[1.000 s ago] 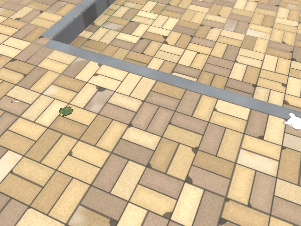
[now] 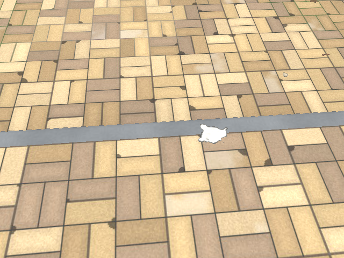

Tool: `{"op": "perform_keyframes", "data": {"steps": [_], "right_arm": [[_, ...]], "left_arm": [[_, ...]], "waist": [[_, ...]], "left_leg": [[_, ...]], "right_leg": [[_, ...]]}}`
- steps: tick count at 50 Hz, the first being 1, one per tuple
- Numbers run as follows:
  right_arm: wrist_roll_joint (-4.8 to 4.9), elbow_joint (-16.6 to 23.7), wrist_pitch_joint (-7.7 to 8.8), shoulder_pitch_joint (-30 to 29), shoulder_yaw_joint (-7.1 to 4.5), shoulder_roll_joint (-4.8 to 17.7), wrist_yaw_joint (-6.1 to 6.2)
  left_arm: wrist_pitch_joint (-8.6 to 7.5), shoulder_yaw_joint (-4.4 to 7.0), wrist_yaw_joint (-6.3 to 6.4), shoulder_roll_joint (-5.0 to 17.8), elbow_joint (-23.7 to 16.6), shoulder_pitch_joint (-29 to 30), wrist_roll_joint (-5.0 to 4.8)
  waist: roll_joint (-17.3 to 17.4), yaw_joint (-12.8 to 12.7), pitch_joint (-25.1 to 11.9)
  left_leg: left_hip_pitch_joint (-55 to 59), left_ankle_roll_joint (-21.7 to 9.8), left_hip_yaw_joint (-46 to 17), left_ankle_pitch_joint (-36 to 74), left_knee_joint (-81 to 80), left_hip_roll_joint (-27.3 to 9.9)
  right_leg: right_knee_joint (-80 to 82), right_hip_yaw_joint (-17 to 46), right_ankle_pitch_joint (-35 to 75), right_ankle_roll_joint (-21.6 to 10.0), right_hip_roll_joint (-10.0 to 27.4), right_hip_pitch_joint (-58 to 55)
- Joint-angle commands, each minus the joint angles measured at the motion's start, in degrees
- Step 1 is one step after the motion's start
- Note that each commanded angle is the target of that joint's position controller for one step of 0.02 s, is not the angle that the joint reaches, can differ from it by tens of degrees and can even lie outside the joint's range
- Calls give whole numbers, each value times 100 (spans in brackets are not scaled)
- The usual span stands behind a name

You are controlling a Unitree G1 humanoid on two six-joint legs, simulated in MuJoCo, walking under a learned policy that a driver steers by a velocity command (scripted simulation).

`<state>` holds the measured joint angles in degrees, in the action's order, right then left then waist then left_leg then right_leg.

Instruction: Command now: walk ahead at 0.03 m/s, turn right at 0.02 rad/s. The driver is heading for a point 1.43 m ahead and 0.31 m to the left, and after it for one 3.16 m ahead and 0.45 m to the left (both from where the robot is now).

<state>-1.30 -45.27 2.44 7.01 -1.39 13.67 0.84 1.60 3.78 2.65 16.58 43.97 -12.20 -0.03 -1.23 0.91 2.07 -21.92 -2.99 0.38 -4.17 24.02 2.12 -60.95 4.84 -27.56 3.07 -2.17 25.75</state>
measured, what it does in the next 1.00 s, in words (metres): walks ahead, turning left: right foot, then left foot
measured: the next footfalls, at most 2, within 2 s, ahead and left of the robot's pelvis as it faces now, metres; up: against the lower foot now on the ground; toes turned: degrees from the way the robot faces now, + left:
right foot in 0.16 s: +0.06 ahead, -0.13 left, +0.00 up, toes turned +7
left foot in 0.62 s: +0.19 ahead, +0.20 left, +0.00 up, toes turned +23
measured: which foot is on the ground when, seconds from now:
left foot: down 0.00-0.16, up 0.18-0.60, down 0.62-1.00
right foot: up 0.00-0.14, down 0.16-0.62, up 0.64-1.00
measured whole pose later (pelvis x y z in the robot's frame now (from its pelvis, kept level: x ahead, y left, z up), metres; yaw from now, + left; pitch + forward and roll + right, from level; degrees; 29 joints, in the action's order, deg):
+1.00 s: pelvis +0.28 +0.16 +0.00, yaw +19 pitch +2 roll +1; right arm -0.2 -45.6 5.3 18.6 -2.3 14.3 -0.4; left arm -4.5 2.8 -1.8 15.4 42.4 -10.2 -1.2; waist -3.0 2.4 -0.3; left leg 2.5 -4.6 4.8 -16.2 11.2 5.3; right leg -41.0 1.8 8.0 -1.6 4.7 42.2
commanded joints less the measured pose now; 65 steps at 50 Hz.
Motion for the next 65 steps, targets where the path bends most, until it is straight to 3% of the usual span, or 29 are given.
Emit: {"op": "perform_keyframes", "data": {"steps": [1,4,7,8,10,12,14,16,21,26,28,30,31,32,33,34,37,42,50,54,55,57,58,59,60,61,62,63,65], "right_arm": [[27,282,18,-176,-152,744,-53],[139,328,-49,17,-276,1104,-15],[295,356,-140,98,-274,1026,74],[283,410,-128,84,-233,857,78],[292,741,-38,-376,-239,702,48],[299,533,-71,111,-411,956,12],[216,380,-107,401,-403,772,-29],[238,446,-63,266,-348,557,-103],[259,849,-22,-375,-248,395,-276],[285,1142,-40,-638,-215,490,-408],[291,1199,-48,-561,-236,568,-436],[272,954,-55,362,-421,833,-413],[305,694,-80,1358,-646,1242,-340],[309,683,-80,1911,-827,2114,-226],[294,840,47,1978,-710,1971,-248],[233,756,130,1770,-554,1461,-277],[161,924,182,717,-318,775,-292],[100,613,373,784,-340,868,-237],[138,148,342,1269,-327,979,-55],[143,52,161,1302,-361,1118,42],[-781,-509,365,2082,-68,767,-396],[-552,-344,473,1475,-324,1471,-556],[-602,-235,481,1328,-318,1527,-550],[-784,-252,498,2058,-121,1096,-526],[-731,-254,521,2173,79,690,-671],[-349,173,497,752,30,726,-703],[-232,443,540,186,23,770,-563],[-372,480,522,329,41,884,-388],[-576,437,387,819,181,498,-163]], "left_arm": [[-39,-88,31,-85,-154,-554,48],[-74,-4,50,287,-159,-457,-41],[-106,61,39,414,-129,-557,0],[-115,113,68,621,-164,-749,80],[-146,271,52,1025,-170,-802,207],[-398,148,72,599,-408,-196,152],[-571,106,58,440,-396,-159,-54],[-643,110,24,415,-302,-393,-10],[-660,229,-56,707,-155,-704,16],[-664,353,-170,1004,-78,-725,-130],[-620,380,-203,1065,-50,-680,-183],[-572,358,-195,1064,-79,-532,-186],[-582,268,-181,843,-121,-635,-105],[-675,57,-194,263,-599,-611,123],[-916,30,-209,349,-716,-311,-10],[-1010,115,-270,755,-707,-110,-253],[-923,132,-244,741,-457,-294,-46],[-628,60,-285,424,-335,-322,-48],[-721,-100,-534,87,-752,990,-141],[-742,-85,-709,135,-1019,1159,-128],[-566,-134,-669,248,-832,566,454],[-497,51,-605,765,-723,56,323],[-561,144,-543,994,-426,-804,236],[-564,182,-478,1080,56,-1996,169],[-601,125,-467,917,404,-2831,217],[-713,135,-456,832,697,-3445,352],[-848,209,-455,1032,651,-2579,327],[-915,75,-473,637,563,-1686,287],[-905,-226,-511,-37,274,-411,286]], "waist": [[990,-170,-619],[976,-118,-752],[861,-304,-577],[560,-380,-640],[-1447,-534,-343],[-946,-189,-224],[-582,-148,-176],[-405,-262,-108],[-539,-560,86],[-642,-561,259],[-617,-428,266],[-388,151,-264],[41,586,-928],[1842,563,-1348],[1566,671,-2043],[1048,647,-1391],[552,-8,-635],[359,-176,-250],[322,354,289],[429,242,116],[893,-166,-354],[652,-548,-437],[343,-850,-819],[-151,-911,-1968],[-909,-1305,-2476],[-232,-1871,-1717],[-66,-1475,-319],[70,-951,-270],[24,-62,-199]], "left_leg": [[311,-1058,-1252,236,-916,-1001],[610,-1125,-1866,-510,-884,-1271],[-53,-657,-1943,-1400,-795,-1009],[-615,-362,-1762,-1732,-394,-799],[-1815,155,-185,-2544,1917,251],[-2227,160,-718,-2087,3326,-101],[-2601,248,-775,-1461,3816,-260],[-2635,341,-587,-1005,3800,-359],[-2227,479,-176,-517,2553,-579],[-1343,172,230,-917,1686,-589],[-1012,-65,398,-1190,1461,-497],[612,-340,779,-929,919,23],[2190,-573,430,-899,832,52],[3929,-1515,-2781,-1757,119,-1651],[4237,-2030,-4923,-2452,-1014,-2284],[3926,-1761,-4010,-1971,-1005,-2266],[2001,-1181,-1996,-252,-917,-1570],[1463,-1009,-708,1647,-1365,-1308],[2194,-425,253,1718,-1610,-1354],[2982,-339,499,3744,-817,-1560],[3280,-520,405,5097,-790,-1817],[3277,-256,796,6397,121,-1630],[2259,-52,866,6188,1343,-1441],[208,422,613,4588,3060,-1150],[-1945,1001,339,-2158,5369,186],[-2974,747,-746,-2726,6143,205],[-3473,582,-966,-2427,6172,-178],[-2794,429,-1077,-2041,5525,-475],[-1273,145,-884,-1794,4581,-790]], "right_leg": [[1438,-300,-11,37,99,-713],[2423,-244,724,-82,29,-973],[3527,-316,1387,-479,35,-1796],[3713,120,1375,-732,625,-2309],[4990,2082,-230,-1768,2275,-1915],[5056,1892,-153,-1591,2177,-2103],[5034,1301,497,-1319,1972,-2547],[5144,731,1101,-1249,1809,-2644],[5288,-96,1516,-1280,1799,-2557],[5084,-591,1368,-1194,1949,-2178],[4817,-678,1570,-1125,2082,-2183],[3391,-1258,3408,-850,1809,-1765],[1772,-1655,3821,-569,1462,-1033],[-755,-1675,672,-26,630,1494],[-1773,-177,-545,-79,185,2381],[-1901,-43,1,-256,543,2876],[-888,-116,1245,-450,1213,1862],[-186,-195,2317,-287,1134,1725],[2459,-398,3772,-566,577,1696],[2737,-815,2837,-826,250,1563],[2768,-451,2885,-921,169,921],[2808,-844,2224,-1075,-340,40],[2638,-710,2730,-1331,-504,-1627],[1930,234,3434,-2113,-38,-4676],[2762,2784,3435,-3248,1431,-6399],[3648,3285,2591,-2649,1564,-5877],[3905,2986,2229,-2349,1594,-4419],[4160,2668,2277,-2378,1488,-3192],[4809,2071,2347,-2326,1142,-1067]]}}
Velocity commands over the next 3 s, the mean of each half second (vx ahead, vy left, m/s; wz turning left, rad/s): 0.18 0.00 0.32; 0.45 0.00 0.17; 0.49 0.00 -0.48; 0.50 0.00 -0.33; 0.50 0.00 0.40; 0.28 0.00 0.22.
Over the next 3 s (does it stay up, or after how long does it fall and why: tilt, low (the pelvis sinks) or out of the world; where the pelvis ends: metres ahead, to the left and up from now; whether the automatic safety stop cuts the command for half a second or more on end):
stays up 1.36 0.30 -0.17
